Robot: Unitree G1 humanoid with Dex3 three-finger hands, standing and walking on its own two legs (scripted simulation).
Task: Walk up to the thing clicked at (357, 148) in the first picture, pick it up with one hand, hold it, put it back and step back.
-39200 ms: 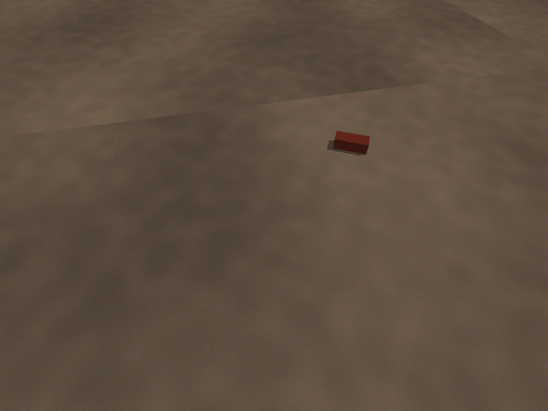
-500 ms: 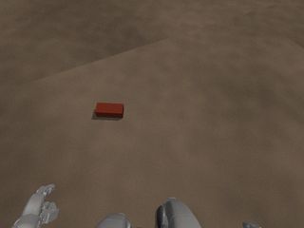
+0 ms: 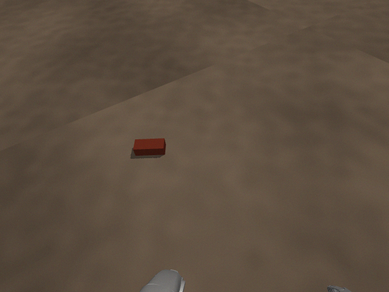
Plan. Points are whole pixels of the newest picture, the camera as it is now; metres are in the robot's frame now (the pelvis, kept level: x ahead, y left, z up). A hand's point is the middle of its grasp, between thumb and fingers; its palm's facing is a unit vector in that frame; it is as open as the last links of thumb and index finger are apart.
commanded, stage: step back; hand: left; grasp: from above
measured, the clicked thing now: (149, 147) +1.02 +0.38 -0.73
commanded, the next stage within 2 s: stand in 0.96 s
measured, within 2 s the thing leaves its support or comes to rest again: neither
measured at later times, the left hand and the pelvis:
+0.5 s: hand out of the picture +0.06 +0.27 -0.15, palm faces +0.06 -0.92 -0.40, open 7.3 cm; pelvis +0.00 -0.01 -0.01, yaw +4 degrees
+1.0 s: hand out of the picture +0.10 +0.30 -0.15, palm faces +0.07 -0.92 -0.39, open 7.3 cm; pelvis +0.04 +0.02 -0.01, yaw +4 degrees
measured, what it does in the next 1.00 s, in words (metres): steps on the spot: left foot, then right foot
